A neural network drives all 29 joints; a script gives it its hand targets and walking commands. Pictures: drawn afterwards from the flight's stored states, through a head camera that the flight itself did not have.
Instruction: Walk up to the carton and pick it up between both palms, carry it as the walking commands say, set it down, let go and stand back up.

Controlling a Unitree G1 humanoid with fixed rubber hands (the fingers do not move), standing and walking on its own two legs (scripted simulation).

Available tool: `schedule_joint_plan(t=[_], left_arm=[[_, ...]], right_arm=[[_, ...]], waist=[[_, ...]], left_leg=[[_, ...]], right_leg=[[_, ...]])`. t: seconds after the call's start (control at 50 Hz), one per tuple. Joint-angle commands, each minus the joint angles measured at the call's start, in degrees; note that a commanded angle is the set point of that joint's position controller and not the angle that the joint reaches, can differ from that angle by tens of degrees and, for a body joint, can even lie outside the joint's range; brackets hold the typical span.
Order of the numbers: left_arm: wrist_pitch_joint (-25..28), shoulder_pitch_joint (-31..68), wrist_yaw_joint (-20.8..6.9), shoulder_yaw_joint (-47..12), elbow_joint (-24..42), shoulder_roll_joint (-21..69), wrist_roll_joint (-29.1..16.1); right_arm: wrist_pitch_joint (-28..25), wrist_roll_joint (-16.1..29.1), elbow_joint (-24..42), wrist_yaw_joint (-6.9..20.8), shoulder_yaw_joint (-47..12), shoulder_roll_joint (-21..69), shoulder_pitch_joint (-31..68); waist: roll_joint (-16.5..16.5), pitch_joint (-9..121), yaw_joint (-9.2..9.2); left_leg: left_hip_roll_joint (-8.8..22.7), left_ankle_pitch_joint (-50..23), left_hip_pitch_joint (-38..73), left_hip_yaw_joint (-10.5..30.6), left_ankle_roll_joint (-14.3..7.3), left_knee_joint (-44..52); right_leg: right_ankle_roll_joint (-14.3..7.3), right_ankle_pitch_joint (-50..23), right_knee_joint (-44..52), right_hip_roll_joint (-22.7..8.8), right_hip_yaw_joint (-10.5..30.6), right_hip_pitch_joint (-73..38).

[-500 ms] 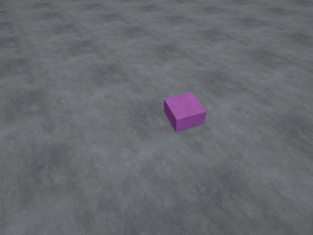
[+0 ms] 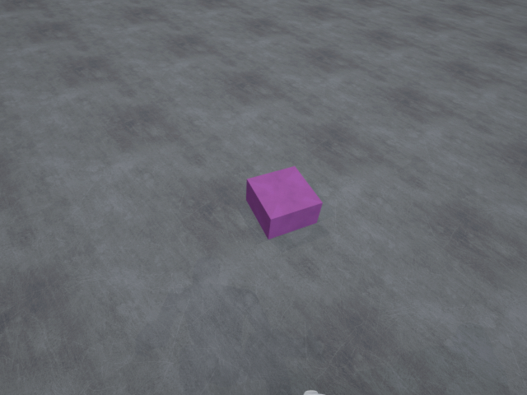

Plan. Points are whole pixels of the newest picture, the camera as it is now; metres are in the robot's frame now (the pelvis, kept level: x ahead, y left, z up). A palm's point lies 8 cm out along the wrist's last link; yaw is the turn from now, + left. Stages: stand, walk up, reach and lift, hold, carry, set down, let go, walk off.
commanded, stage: walk up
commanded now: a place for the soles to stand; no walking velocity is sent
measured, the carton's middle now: (282, 201) +1.11 -0.18 -0.69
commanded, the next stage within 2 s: none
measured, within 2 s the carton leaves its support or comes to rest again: neither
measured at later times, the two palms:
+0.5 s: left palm (62, 372) +0.22 +0.31 -0.11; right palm (452, 360) +0.21 -0.32 -0.09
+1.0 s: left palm (120, 269) +0.39 +0.26 -0.09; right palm (445, 295) +0.33 -0.37 -0.10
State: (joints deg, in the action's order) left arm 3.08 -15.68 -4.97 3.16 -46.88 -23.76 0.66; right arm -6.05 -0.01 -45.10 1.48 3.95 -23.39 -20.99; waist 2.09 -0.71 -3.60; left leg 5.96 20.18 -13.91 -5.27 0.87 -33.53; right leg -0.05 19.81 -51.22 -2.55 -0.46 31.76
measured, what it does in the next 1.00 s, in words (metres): walks ahead: right foot, then left foot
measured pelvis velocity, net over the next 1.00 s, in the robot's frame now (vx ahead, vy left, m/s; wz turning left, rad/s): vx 0.29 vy -0.05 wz -0.08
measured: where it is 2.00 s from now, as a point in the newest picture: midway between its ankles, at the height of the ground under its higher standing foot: (275, 323)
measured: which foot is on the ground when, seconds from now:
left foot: down 0.00-0.10, up 0.12-0.42, down 0.44-0.82, up 0.84-1.00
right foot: up 0.00-0.08, down 0.10-0.44, up 0.46-0.80, down 0.82-1.00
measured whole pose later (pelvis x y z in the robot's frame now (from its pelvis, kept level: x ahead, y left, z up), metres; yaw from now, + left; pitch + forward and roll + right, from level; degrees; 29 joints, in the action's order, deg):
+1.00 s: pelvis +0.29 -0.05 -0.01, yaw -5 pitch -2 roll +1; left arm 3.4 -15.3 -3.4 3.9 -46.9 -24.3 1.0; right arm -4.0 0.0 -45.0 1.2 3.8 -23.5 -18.3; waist -0.1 -1.5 0.9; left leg 5.5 25.3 -25.0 -4.4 -1.9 -58.8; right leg -2.7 16.7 -39.9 -0.5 -1.1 22.0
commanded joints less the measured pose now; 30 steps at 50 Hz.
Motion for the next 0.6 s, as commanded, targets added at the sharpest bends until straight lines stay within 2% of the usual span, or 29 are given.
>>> schedule_joint_plan(t=[0.0,0.02,0.04,0.06,0.08,0.1,0.12,0.14,0.16,0.18,0.2,0.22,0.26,0.28,0.34,0.36,0.38,0.4,0.42,0.44,0.46,0.48,0.52,0.56,0.58], left_arm=[[1.12,4.66,-0.25,4.20,4.50,-10.07,0.29],[1.32,0.00,-0.04,4.56,3.10,-10.43,0.46],[1.81,-7.64,0.93,5.94,0.59,-12.64,0.60],[2.37,-15.39,1.95,7.78,-0.56,-18.16,0.76],[2.45,-13.48,2.81,7.96,1.24,-22.35,0.29],[2.08,-10.13,2.91,7.53,2.42,-21.84,-0.63],[1.99,-5.21,3.04,7.42,3.36,-19.78,-0.62],[2.17,-3.51,3.03,6.60,3.46,-18.20,-0.16],[2.18,-0.82,3.02,5.97,3.46,-16.91,0.30],[2.04,-0.68,2.78,4.89,2.98,-15.06,-0.03],[1.90,-1.48,2.49,4.62,2.54,-15.19,0.08],[1.92,-2.39,2.26,4.61,2.52,-15.88,0.19],[1.84,-2.63,1.93,4.85,2.94,-16.07,0.29],[1.88,-3.96,1.87,5.02,2.57,-16.35,0.31],[1.75,-2.50,1.70,5.40,2.77,-17.69,0.36],[1.39,-0.45,1.47,5.32,2.90,-17.52,0.26],[1.18,0.25,1.55,4.73,3.06,-15.87,0.26],[0.93,1.52,1.47,3.60,3.72,-12.62,0.01],[1.11,1.83,1.39,1.92,5.20,-6.73,-0.84],[1.02,2.11,2.21,2.27,4.88,-8.22,0.20],[0.92,3.17,2.44,2.86,3.71,-12.22,1.30],[1.04,3.30,2.19,2.98,3.03,-12.29,1.00],[1.49,3.38,1.62,2.76,2.99,-11.90,0.46],[1.27,4.46,1.26,2.54,3.55,-9.45,-0.08],[1.14,4.07,1.14,2.55,3.88,-9.22,0.12]], right_arm=[[-0.71,-1.42,3.00,-0.64,4.69,-19.01,3.66],[-0.43,-1.23,3.56,-0.56,4.88,-19.16,6.44],[-0.11,-1.27,4.12,-0.63,3.89,-16.03,5.19],[-0.29,-0.76,5.20,-0.47,2.31,-11.19,4.84],[0.13,-0.17,6.95,-0.87,1.21,-10.07,5.33],[1.03,-1.03,6.54,-1.19,2.05,-13.25,8.18],[1.47,-0.79,4.42,-0.90,3.09,-14.82,5.78],[1.33,-0.64,3.64,-0.68,3.40,-14.22,4.16],[1.12,-0.42,2.87,-0.39,3.55,-14.22,2.70],[1.22,-0.40,1.99,-0.06,3.65,-13.71,1.64],[1.13,-0.73,1.81,0.25,3.71,-12.59,2.44],[1.17,-0.93,1.74,0.47,3.98,-13.65,2.20],[0.90,-1.23,1.34,0.71,4.18,-13.32,3.89],[0.80,-1.43,1.85,0.71,3.93,-12.73,5.60],[0.05,-1.36,1.29,0.56,3.80,-12.67,6.54],[-0.38,-1.61,1.02,0.46,4.10,-12.86,4.55],[-1.20,-1.42,-0.04,0.02,4.05,-12.22,2.01],[-1.83,-1.90,-1.49,-0.67,4.93,-13.93,-2.34],[-2.63,-2.88,-2.42,-1.70,6.49,-19.13,-10.20],[-2.53,-2.54,-0.43,-2.15,6.99,-22.57,-6.50],[-2.68,-1.00,0.32,-2.19,6.72,-22.48,-3.47],[-2.77,-0.71,0.09,-2.13,5.91,-20.52,-2.06],[-2.53,-0.51,-0.12,-2.11,5.00,-17.18,-2.46],[-1.97,-1.06,-0.33,-1.87,4.93,-17.09,-5.27],[-1.76,-0.95,-0.02,-1.94,4.63,-17.23,-5.36]], waist=[[-14.39,1.37,2.19],[-11.54,4.24,5.62],[-1.75,9.06,9.29],[11.95,12.14,13.24],[18.31,8.39,11.08],[8.04,3.04,10.06],[2.70,-0.63,7.30],[1.31,-3.87,5.86],[4.34,-5.72,4.81],[6.52,-5.92,4.28],[8.43,-6.20,4.50],[7.87,-5.57,4.79],[9.48,-4.80,5.63],[7.87,-3.78,6.52],[7.72,-1.68,6.50],[7.05,0.01,5.35],[4.35,1.75,3.26],[-1.55,4.45,0.44],[-17.23,9.70,-3.15],[-13.46,6.98,-1.98],[-6.85,3.93,-1.70],[-5.54,1.15,-0.66],[-6.97,0.47,0.25],[-11.11,4.18,-1.06],[-10.79,5.88,-1.07]], left_leg=[[11.80,-12.49,5.01,0.75,-11.58,8.94],[11.91,-13.86,0.81,-0.92,-10.86,3.55],[8.46,-16.65,-3.18,-3.11,-8.92,-11.94],[1.37,-12.50,-16.22,-4.44,-5.55,-30.03],[-4.89,8.90,-29.53,0.38,-3.10,-36.44],[-1.20,7.82,-29.74,6.38,-3.67,-38.51],[-0.27,3.75,-29.52,7.92,-4.58,-39.10],[0.74,3.23,-28.64,7.55,-4.23,-35.72],[1.60,2.18,-25.58,7.16,-3.69,-30.52],[0.98,1.72,-20.79,5.58,-3.29,-27.72],[0.42,2.35,-19.51,3.91,-2.90,-24.14],[0.62,2.86,-19.04,4.07,-2.27,-21.33],[-0.31,3.08,-18.17,2.22,-1.24,-16.47],[-0.54,3.81,-18.61,2.14,-1.17,-14.85],[-1.52,3.50,-15.21,1.13,-1.42,-8.87],[-2.16,2.93,-10.54,-0.23,-1.77,-4.86],[-3.73,-2.27,-2.24,-1.14,-2.07,3.22],[-4.34,-2.98,9.77,0.01,-3.23,7.35],[9.98,12.50,22.67,22.42,-7.24,17.37],[21.95,24.44,24.12,37.24,-12.47,21.76],[22.77,21.29,20.66,35.40,-14.02,20.09],[19.92,12.99,18.62,29.74,-14.00,18.49],[14.83,-10.09,18.84,17.46,-11.82,14.32],[12.56,-28.67,21.46,10.26,-12.75,9.95],[12.50,-31.49,22.68,9.72,-12.52,8.63]], right_leg=[[-0.56,-7.81,15.12,-0.75,-5.27,-4.85],[-1.36,-9.38,17.48,0.93,-7.39,-13.97],[-1.77,-2.75,20.72,3.33,-5.04,-25.79],[-5.85,4.20,26.93,-5.74,14.29,-35.94],[-10.44,11.44,37.41,-15.38,38.05,-34.11],[-11.24,22.96,39.58,-15.87,40.73,-26.38],[-11.74,28.04,39.61,-14.49,37.01,-23.22],[-12.86,22.88,37.79,-13.91,33.14,-19.42],[-12.37,20.57,37.48,-11.59,28.23,-14.79],[-11.24,20.03,37.60,-8.77,22.37,-9.85],[-12.46,21.29,37.81,-8.70,22.12,-8.23],[-13.29,22.74,38.10,-10.01,23.88,-8.72],[-14.43,19.91,37.51,-9.94,21.75,-9.96],[-14.96,19.82,37.06,-10.83,22.80,-11.95],[-13.89,15.46,34.05,-11.34,21.23,-13.65],[-13.29,13.46,31.28,-10.47,18.95,-13.15],[-11.74,9.76,25.26,-7.97,14.08,-9.13],[-8.91,8.53,15.32,-4.20,8.77,-2.23],[-3.76,8.19,-5.27,3.15,2.09,10.77],[-1.47,9.39,-12.09,4.35,2.66,21.29],[-1.13,6.68,-13.77,0.58,6.74,21.42],[-0.83,3.38,-13.72,-0.66,6.06,21.05],[-0.17,1.76,-6.86,-2.47,4.78,17.34],[0.74,3.43,-2.80,-1.86,1.37,13.35],[0.49,1.96,-2.09,-1.19,0.91,13.25]])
